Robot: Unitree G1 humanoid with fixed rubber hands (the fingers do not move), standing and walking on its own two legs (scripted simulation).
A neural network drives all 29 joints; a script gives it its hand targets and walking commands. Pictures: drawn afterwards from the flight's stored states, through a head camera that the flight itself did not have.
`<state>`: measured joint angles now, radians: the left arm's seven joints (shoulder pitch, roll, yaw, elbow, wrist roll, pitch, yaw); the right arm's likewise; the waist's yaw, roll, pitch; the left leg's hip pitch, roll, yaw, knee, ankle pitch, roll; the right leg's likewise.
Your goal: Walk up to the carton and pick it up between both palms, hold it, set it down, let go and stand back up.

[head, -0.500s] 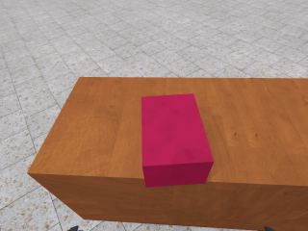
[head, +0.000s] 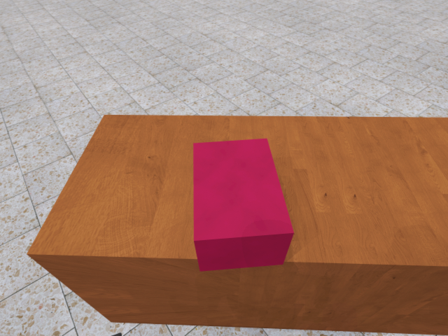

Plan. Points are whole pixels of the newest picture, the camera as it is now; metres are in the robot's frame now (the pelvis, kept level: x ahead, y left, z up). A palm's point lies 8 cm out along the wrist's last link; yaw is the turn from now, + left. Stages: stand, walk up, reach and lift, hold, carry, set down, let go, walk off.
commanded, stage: walk up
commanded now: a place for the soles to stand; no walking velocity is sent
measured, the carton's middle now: (235, 200) +0.45 +0.01 -0.06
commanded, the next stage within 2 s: reach and lift in 1.00 s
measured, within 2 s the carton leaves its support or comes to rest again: neither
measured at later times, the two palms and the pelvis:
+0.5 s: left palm out of the picture +0.11 +0.26 -0.10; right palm out of the picture +0.09 -0.25 -0.10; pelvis +0.02 +0.01 +0.00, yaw -3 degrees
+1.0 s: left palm out of the picture +0.14 +0.26 -0.10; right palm out of the picture +0.09 -0.25 -0.10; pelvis +0.02 +0.02 +0.00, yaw -6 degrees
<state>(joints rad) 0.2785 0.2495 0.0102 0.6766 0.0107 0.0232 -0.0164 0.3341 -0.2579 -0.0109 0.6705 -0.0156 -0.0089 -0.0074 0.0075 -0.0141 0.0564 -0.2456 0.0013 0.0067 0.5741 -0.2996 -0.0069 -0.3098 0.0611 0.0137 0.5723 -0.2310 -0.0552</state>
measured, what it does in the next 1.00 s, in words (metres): stands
